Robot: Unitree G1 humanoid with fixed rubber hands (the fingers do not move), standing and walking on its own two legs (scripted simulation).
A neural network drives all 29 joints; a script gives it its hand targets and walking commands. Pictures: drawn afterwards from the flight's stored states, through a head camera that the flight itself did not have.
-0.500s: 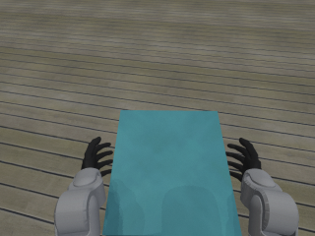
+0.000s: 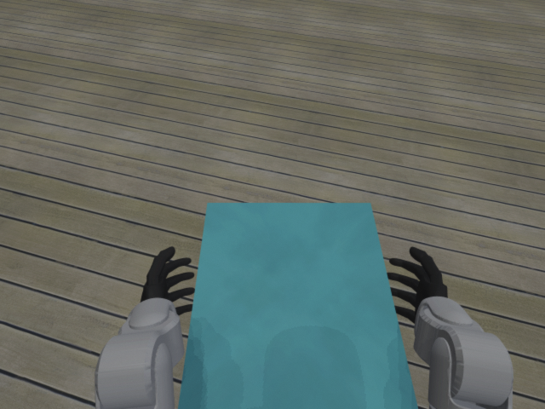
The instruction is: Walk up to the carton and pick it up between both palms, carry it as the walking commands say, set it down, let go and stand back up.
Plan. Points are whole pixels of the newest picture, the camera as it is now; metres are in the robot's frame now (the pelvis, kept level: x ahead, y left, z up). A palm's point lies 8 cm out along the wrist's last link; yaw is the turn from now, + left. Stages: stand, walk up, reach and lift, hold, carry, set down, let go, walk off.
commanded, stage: carry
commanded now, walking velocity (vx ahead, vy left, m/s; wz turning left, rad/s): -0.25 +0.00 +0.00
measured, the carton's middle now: (289, 310) +0.29 +0.01 +0.00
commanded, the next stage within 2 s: none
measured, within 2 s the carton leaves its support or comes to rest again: neither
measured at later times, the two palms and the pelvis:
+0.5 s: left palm out of the picture +0.06 +0.17 +0.09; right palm out of the picture +0.04 -0.16 +0.10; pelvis -0.21 +0.02 -0.01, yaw +0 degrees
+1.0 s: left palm out of the picture -0.17 +0.16 +0.10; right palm out of the picture -0.20 -0.17 +0.09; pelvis -0.43 +0.01 +0.00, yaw -1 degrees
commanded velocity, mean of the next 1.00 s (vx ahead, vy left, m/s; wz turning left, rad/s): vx -0.17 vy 0.00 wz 0.00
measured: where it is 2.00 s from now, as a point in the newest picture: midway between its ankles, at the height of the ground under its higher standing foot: outside the picture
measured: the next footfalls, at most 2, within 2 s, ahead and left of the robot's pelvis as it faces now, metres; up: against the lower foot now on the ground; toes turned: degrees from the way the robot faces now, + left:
right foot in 0.14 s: -0.05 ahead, -0.13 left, +0.00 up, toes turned -7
left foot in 0.48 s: -0.19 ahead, +0.13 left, +0.00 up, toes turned +5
